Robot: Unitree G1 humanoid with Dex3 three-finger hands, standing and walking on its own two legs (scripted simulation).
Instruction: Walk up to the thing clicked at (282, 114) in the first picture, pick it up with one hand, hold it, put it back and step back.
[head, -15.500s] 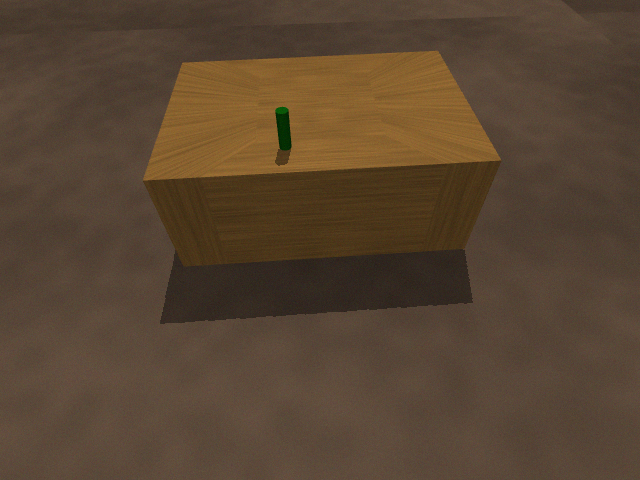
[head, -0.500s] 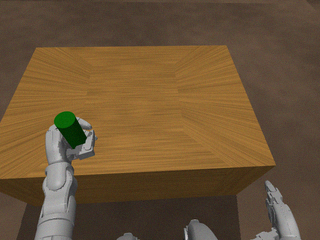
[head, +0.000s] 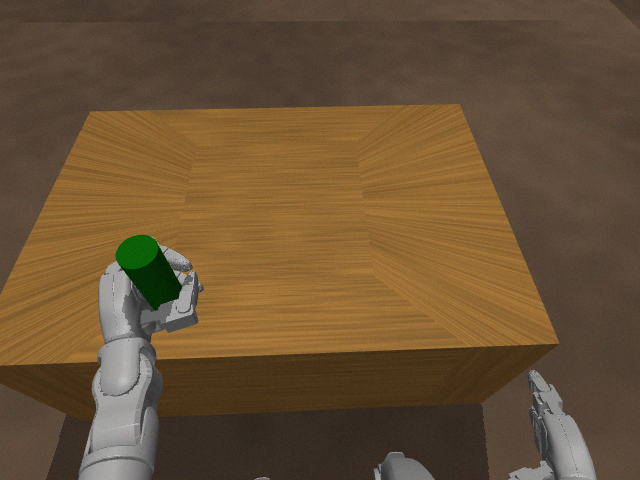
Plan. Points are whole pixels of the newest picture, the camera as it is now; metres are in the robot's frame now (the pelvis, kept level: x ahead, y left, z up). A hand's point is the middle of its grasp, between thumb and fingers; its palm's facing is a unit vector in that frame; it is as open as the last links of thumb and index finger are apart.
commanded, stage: hold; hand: left
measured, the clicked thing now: (158, 283) +0.34 +0.19 +0.08
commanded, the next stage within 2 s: none
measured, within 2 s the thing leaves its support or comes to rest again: neither
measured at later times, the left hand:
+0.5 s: hand (181, 286) +0.34 +0.17 +0.06, palm faces +0.21 -0.98 +0.00, open 5.1 cm
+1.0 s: hand (181, 282) +0.34 +0.17 +0.07, palm faces +0.20 -0.98 +0.00, open 5.1 cm
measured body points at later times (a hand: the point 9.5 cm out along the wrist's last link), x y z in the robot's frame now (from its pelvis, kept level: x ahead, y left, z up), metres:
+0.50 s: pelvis +0.00 +0.00 +0.01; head +0.04 +0.00 +0.45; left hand +0.32 +0.22 +0.07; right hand +0.15 -0.26 -0.04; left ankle -0.02 +0.12 -0.69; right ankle +0.03 -0.15 -0.69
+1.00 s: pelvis +0.00 +0.00 +0.01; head +0.04 +0.00 +0.46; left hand +0.32 +0.22 +0.07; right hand +0.15 -0.26 -0.04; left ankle -0.02 +0.12 -0.69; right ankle +0.03 -0.15 -0.69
